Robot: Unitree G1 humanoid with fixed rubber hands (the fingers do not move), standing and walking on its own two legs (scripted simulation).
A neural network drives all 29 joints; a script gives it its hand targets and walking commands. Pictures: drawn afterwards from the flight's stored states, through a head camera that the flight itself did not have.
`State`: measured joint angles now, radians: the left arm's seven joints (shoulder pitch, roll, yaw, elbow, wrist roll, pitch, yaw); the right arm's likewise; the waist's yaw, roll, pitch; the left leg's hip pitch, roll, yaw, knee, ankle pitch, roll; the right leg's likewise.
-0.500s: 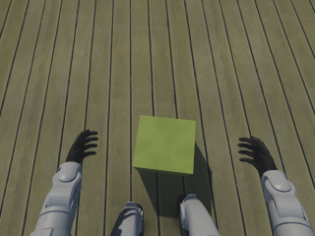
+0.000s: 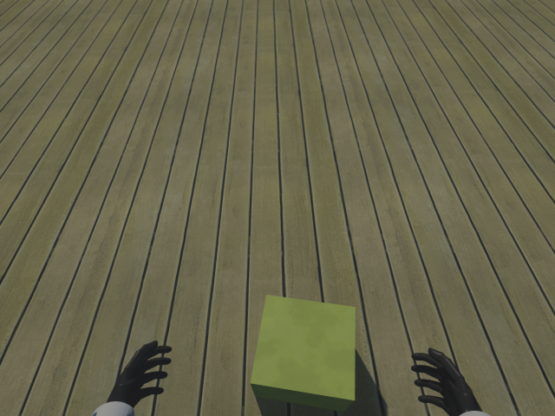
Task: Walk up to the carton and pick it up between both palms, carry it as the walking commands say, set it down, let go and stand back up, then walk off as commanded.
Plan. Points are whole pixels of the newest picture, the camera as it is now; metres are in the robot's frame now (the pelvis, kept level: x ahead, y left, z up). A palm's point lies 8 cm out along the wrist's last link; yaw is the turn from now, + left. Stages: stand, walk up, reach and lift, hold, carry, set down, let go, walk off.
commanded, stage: let go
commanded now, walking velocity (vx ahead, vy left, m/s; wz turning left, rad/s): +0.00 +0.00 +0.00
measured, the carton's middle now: (304, 352) +0.38 -0.05 -0.66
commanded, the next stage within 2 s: stand in 0.26 s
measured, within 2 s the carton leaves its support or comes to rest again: neither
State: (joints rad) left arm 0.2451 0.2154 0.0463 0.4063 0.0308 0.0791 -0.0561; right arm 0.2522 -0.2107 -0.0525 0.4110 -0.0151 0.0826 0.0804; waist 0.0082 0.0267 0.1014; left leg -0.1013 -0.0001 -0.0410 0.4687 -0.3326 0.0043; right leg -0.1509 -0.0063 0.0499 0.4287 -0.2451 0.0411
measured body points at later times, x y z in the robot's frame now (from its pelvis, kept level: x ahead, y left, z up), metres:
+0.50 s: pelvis +0.00 -0.02 +0.00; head +0.01 -0.04 +0.45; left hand +0.13 +0.26 -0.09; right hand +0.15 -0.30 -0.10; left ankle -0.05 +0.12 -0.74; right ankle -0.01 -0.15 -0.74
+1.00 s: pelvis -0.01 -0.03 +0.00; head -0.02 -0.03 +0.45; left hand +0.08 +0.28 -0.10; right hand +0.12 -0.32 -0.10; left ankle -0.05 +0.12 -0.74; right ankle -0.01 -0.15 -0.74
